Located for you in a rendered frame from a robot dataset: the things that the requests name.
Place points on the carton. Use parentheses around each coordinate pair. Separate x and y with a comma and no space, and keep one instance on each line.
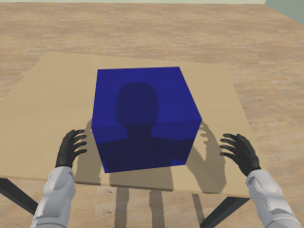
(143,118)

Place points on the robot right forearm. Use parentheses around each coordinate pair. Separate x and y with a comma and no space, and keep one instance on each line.
(272,209)

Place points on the robot left forearm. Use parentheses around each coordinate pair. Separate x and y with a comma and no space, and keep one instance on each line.
(54,207)

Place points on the table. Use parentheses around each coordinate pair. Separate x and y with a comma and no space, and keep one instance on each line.
(57,95)

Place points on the robot right hand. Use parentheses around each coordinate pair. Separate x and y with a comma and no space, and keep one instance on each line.
(244,154)

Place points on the robot left hand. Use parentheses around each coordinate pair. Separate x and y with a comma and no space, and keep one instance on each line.
(66,154)

